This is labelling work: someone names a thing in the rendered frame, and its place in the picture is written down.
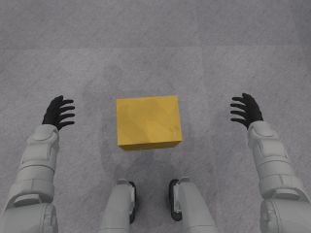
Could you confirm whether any robot right forearm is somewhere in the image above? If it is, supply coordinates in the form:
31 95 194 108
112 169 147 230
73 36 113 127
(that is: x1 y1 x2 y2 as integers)
247 120 311 204

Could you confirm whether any left robot upper arm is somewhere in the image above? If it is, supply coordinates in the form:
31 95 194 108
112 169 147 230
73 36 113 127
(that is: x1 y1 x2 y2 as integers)
0 202 58 233

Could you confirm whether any robot left forearm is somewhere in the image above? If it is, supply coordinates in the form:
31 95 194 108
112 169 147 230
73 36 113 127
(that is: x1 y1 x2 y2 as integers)
0 124 59 218

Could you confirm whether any left robot thigh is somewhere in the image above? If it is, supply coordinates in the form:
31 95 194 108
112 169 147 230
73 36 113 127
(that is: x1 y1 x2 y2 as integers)
97 183 135 233

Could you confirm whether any robot left hand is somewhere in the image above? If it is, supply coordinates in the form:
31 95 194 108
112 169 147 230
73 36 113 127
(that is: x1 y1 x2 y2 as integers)
42 95 75 132

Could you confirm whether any right robot upper arm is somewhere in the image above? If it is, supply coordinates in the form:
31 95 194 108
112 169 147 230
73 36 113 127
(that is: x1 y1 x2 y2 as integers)
259 198 311 233

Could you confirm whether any left robot foot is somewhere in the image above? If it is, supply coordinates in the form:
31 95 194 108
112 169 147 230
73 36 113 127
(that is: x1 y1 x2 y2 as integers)
129 182 136 224

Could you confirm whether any robot right hand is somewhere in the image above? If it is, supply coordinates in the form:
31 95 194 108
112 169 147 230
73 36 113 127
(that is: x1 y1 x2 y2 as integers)
230 92 263 130

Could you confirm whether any carton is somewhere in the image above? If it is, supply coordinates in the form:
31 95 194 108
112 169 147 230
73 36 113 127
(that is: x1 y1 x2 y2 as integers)
117 95 183 151

